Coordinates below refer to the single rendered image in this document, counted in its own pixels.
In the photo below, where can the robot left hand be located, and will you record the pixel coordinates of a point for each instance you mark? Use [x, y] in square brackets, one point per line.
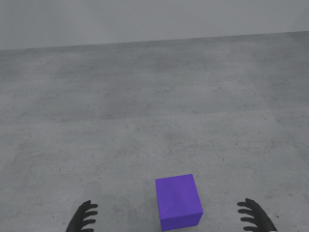
[77, 221]

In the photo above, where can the carton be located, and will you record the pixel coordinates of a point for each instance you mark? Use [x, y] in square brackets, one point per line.
[178, 202]

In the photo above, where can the robot right hand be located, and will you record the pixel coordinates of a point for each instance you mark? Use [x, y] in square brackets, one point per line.
[259, 217]

